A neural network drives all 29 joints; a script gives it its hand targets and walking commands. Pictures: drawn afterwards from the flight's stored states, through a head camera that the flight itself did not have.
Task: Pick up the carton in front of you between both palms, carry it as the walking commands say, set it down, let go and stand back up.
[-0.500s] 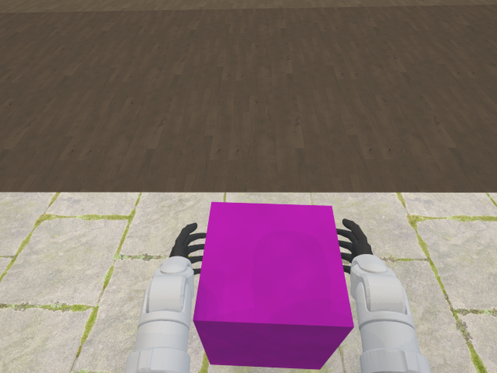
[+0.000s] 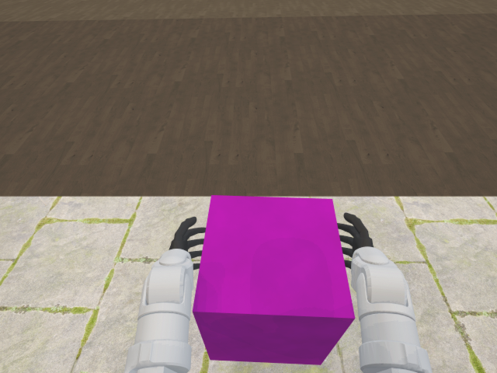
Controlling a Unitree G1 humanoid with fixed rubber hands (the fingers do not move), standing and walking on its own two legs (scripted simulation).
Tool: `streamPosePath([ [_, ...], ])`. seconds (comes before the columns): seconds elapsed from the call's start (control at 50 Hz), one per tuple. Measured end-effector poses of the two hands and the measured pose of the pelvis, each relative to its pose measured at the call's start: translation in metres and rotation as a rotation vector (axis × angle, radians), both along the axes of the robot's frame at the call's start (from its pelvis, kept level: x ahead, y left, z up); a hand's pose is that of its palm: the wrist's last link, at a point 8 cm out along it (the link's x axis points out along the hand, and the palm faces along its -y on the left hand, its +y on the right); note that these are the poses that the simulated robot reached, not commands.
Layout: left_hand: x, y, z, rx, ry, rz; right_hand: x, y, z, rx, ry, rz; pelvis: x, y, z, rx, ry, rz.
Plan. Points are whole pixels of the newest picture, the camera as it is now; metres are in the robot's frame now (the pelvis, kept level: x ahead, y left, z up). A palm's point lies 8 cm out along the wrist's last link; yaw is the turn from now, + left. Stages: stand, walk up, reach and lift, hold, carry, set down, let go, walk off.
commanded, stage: hold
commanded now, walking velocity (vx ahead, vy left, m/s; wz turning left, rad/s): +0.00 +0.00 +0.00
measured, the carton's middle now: (268, 283) +0.28 +0.00 -0.03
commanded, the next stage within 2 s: carry in 1.04 s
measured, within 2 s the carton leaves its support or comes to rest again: neither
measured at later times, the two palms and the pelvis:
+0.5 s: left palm (180, 256) +0.29 +0.15 +0.05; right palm (361, 254) +0.30 -0.15 +0.05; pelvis +0.01 +0.00 +0.00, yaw +0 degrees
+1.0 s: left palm (180, 258) +0.29 +0.15 +0.05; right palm (361, 255) +0.29 -0.15 +0.05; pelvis +0.00 +0.00 +0.00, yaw +0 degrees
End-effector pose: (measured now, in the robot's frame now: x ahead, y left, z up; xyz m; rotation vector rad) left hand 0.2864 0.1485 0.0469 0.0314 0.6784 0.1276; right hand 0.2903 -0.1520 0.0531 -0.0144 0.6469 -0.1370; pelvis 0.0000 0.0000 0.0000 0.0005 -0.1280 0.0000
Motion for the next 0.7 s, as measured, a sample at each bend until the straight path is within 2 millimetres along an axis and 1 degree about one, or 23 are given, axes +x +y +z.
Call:
streamPosePath([
  [0.16,0.0018,0.0005,0.0008,-0.004,-0.005,0.002,0.0017,0.0004,0.0011,0.003,-0.005,-0.003,-0.0009,0.0006,-0.0001,0.0,0.003,-0.001],
  [0.52,0.0046,0.0,0.0002,0.009,0.0,-0.006,0.0048,0.0,0.0005,-0.01,0.0,0.006,0.0072,0.0002,0.0013,0.001,0.009,-0.003],
  [0.7,0.0035,-0.0001,-0.0003,0.011,0.003,-0.006,0.0042,0.0,0.0002,-0.012,0.002,0.009,0.0082,-0.0003,0.0015,0.001,0.009,-0.002],
])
